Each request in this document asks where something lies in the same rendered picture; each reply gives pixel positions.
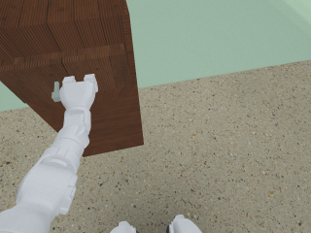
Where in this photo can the handle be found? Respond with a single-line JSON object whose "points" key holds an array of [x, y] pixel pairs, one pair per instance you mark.
{"points": [[55, 93]]}

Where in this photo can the cabinet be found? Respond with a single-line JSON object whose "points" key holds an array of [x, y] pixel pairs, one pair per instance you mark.
{"points": [[34, 27]]}

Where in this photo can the left robot upper arm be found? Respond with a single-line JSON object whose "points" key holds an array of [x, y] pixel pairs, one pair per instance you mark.
{"points": [[48, 192]]}

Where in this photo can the drawer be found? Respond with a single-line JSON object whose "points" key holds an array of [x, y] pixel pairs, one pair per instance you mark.
{"points": [[31, 78]]}

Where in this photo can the left robot forearm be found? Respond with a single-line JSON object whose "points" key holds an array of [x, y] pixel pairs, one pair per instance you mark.
{"points": [[68, 146]]}

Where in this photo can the robot left hand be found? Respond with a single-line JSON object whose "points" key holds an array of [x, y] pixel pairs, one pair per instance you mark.
{"points": [[78, 94]]}

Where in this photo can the robot left shin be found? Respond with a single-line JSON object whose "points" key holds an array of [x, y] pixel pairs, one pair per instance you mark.
{"points": [[123, 223]]}

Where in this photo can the robot shin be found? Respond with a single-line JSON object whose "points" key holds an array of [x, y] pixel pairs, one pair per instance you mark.
{"points": [[123, 223], [178, 217]]}

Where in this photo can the robot right shin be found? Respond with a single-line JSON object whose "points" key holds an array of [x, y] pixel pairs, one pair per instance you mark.
{"points": [[178, 217]]}

